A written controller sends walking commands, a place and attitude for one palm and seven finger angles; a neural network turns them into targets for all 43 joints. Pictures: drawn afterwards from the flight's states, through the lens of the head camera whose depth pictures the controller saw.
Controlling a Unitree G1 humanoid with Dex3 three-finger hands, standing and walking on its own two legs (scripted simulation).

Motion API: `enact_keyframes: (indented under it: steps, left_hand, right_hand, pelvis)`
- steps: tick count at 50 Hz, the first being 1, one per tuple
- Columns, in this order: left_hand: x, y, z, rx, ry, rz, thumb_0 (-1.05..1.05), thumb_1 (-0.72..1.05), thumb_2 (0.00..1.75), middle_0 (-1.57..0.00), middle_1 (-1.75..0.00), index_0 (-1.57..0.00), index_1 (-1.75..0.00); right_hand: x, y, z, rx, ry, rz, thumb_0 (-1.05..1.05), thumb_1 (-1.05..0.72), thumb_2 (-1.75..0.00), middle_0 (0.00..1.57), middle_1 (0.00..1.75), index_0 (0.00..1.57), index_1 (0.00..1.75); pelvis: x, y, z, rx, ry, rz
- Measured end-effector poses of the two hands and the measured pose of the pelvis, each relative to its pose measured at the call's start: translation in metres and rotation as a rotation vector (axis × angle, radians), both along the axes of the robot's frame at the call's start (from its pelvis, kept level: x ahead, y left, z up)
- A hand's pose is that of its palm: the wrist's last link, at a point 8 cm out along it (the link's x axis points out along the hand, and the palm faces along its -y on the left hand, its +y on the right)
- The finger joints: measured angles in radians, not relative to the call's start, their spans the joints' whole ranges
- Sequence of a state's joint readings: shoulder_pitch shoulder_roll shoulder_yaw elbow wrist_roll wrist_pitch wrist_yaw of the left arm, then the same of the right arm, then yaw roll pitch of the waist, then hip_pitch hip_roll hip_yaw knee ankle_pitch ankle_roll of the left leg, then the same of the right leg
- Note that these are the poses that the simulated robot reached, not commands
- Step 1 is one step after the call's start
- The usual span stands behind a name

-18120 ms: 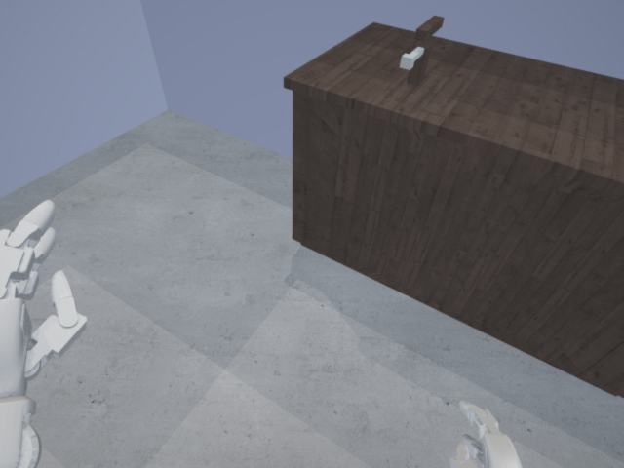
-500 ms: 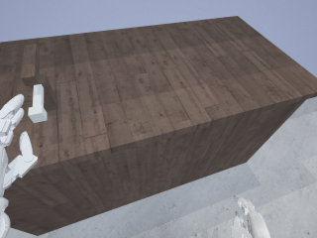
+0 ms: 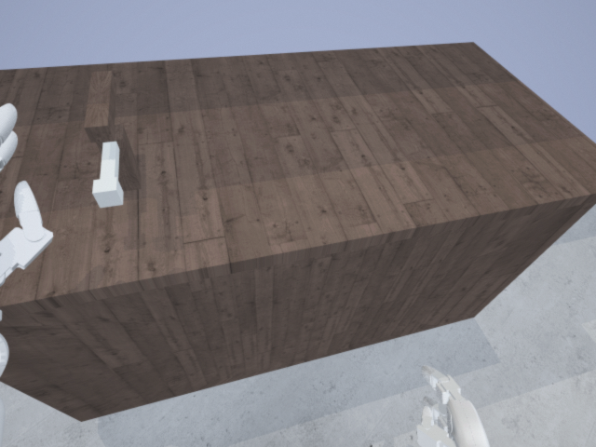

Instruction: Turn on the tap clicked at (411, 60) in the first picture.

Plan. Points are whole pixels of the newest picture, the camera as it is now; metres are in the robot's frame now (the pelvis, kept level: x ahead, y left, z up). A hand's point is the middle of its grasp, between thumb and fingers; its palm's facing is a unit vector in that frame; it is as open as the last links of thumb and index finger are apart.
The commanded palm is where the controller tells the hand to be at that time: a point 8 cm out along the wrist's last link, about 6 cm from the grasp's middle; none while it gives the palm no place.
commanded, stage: come to a stop and stand still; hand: left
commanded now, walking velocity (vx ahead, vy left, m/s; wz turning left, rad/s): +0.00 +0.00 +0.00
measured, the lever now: (108, 192) +0.37 +0.31 +0.11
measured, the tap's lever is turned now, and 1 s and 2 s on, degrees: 0 0 0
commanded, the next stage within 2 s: look again from close up in 0.72 s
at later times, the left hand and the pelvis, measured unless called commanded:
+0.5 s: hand (96, 259) +0.24 +0.24 +0.17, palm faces +0.42 -0.85 -0.31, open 7.4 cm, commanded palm +0.17 +0.27 +0.18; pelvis +0.01 -0.01 +0.00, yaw -1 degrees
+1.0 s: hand (82, 265) +0.23 +0.25 +0.16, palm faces +0.42 -0.85 -0.33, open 7.4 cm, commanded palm +0.17 +0.28 +0.18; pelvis +0.01 +0.00 +0.00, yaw +0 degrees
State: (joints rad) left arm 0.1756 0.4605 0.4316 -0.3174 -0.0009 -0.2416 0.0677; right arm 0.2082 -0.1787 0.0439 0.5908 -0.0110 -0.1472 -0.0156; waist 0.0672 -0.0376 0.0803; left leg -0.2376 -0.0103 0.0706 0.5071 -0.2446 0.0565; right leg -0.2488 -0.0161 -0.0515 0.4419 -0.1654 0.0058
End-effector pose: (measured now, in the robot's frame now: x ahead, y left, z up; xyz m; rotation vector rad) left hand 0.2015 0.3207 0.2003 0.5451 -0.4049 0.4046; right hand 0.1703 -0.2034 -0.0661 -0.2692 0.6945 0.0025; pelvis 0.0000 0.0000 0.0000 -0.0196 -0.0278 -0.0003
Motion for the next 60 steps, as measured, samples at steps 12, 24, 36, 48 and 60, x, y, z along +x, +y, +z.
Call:
enact_keyframes:
  steps: [12,24,36,48,60]
  left_hand:
    - [-0.021,-0.036,-0.033,-0.100,0.143,-0.071,0.01,0.89,0.90,-0.21,-0.30,-0.21,-0.31]
    - [-0.008,-0.042,-0.019,-0.145,0.029,-0.041,0.02,0.89,0.90,-0.21,-0.30,-0.21,-0.31]
    - [-0.005,-0.037,-0.028,-0.142,0.110,-0.040,0.02,0.89,0.90,-0.21,-0.30,-0.21,-0.31]
    - [-0.010,-0.028,-0.027,-0.155,0.095,-0.017,0.02,0.89,0.90,-0.21,-0.30,-0.21,-0.31]
    - [-0.008,-0.024,-0.018,-0.099,0.077,-0.036,0.02,0.89,0.90,-0.21,-0.30,-0.21,-0.31]
  right_hand:
    - [-0.020,-0.019,-0.005,0.021,-0.014,-0.103,0.02,-0.90,-0.90,0.20,0.30,0.20,0.30]
    - [0.006,-0.025,0.010,-0.008,-0.070,-0.060,0.02,-0.90,-0.90,0.20,0.30,0.20,0.30]
    - [0.019,-0.023,0.015,-0.018,-0.060,-0.062,0.02,-0.90,-0.90,0.20,0.30,0.20,0.30]
    - [0.014,-0.011,0.010,-0.006,-0.028,-0.059,0.02,-0.90,-0.90,0.21,0.30,0.20,0.30]
    - [0.007,-0.006,0.007,-0.012,-0.013,-0.056,0.02,-0.90,-0.90,0.21,0.30,0.20,0.30]
  pelvis:
    - [0.003,0.001,-0.001,0.012,-0.017,-0.009]
    - [0.011,-0.007,0.003,0.003,-0.015,-0.009]
    - [0.017,-0.006,0.004,-0.001,-0.011,-0.004]
    - [0.015,0.000,0.004,-0.002,-0.018,0.000]
    - [0.013,0.004,0.003,-0.004,-0.016,0.015]
